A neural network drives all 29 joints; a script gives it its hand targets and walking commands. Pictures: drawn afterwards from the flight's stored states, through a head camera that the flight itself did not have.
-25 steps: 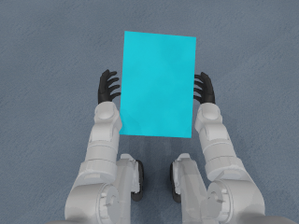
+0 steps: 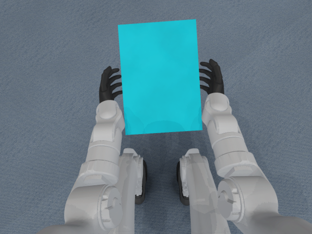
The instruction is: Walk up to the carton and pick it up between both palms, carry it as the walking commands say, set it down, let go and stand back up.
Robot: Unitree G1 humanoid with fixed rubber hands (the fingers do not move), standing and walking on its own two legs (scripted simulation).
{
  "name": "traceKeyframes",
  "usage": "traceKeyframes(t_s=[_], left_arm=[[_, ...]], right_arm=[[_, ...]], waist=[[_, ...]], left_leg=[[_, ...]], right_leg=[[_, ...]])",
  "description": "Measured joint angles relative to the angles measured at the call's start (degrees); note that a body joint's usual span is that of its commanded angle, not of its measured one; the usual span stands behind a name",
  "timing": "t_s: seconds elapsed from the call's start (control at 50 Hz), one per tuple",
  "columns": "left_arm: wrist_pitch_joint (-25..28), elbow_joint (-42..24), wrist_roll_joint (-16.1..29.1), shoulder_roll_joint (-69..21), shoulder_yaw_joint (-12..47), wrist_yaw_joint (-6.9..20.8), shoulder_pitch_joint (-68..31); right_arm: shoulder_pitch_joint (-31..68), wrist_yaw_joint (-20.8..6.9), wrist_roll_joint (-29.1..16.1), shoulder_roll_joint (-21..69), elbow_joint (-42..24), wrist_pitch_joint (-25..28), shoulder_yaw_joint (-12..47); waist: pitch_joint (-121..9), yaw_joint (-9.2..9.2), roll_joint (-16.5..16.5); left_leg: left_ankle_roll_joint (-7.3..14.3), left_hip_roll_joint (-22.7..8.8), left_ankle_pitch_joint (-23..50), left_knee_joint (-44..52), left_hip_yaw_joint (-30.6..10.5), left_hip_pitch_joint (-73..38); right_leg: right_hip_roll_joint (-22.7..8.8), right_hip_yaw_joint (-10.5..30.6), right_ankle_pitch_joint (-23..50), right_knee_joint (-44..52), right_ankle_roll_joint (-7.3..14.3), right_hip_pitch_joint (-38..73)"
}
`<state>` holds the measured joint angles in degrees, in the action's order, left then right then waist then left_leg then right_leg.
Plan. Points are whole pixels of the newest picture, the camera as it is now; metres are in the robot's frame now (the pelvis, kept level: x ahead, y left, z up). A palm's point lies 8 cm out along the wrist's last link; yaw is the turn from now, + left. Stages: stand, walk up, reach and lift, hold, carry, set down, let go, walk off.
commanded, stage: set down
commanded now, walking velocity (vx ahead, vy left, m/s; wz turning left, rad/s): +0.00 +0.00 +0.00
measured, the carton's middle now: (160, 84) +0.48 +0.01 -0.21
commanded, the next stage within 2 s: none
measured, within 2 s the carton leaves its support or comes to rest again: rests again in 1.80 s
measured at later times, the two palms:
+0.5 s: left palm (115, 97) +0.44 +0.14 -0.19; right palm (204, 91) +0.46 -0.13 -0.19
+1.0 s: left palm (121, 97) +0.46 +0.14 -0.28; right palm (198, 91) +0.48 -0.13 -0.29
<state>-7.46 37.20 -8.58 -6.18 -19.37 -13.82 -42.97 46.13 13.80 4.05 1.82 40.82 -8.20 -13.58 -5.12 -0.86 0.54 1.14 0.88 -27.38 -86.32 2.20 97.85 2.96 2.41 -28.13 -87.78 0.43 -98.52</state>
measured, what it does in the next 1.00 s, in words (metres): lowers itself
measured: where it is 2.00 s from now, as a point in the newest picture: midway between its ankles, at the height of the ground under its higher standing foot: (161, 189)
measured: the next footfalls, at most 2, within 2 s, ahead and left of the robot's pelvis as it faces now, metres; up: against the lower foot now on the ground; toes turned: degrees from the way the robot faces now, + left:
none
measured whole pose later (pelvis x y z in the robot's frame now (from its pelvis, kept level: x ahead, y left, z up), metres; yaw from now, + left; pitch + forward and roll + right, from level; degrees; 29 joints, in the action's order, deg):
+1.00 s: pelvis -0.04 +0.00 -0.13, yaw +1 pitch +38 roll +2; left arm -12.2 38.6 -6.2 2.2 -19.4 -13.3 -68.0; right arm 73.1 13.8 0.5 -7.6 47.1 -10.2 -13.9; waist 16.5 -0.9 0.8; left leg 0.4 1.5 -29.0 -109.9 2.2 119.1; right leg 4.0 2.1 -29.8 -111.7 0.2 -119.9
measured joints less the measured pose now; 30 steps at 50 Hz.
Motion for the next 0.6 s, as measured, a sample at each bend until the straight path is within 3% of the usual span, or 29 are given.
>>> traceKeyframes(t_s=[0.2,0.6], left_arm=[[-2.3,0.0,0.0,1.6,0.0,0.0,-4.8],[-4.8,0.2,0.0,4.1,0.0,0.0,-13.2]], right_arm=[[6.6,0.0,0.0,-1.1,3.7,0.1,-2.4],[14.7,0.0,0.0,-4.0,4.3,-2.0,-2.6]], waist=[[2.0,0.0,0.2],[5.8,0.0,0.2]], left_leg=[[0.0,0.1,0.0,-6.1,0.0,6.8],[-0.2,0.4,-1.1,-15.1,0.0,17.6]], right_leg=[[0.3,0.0,0.1,-6.1,0.0,-6.8],[0.6,-0.2,-1.3,-15.3,-0.1,-17.6]])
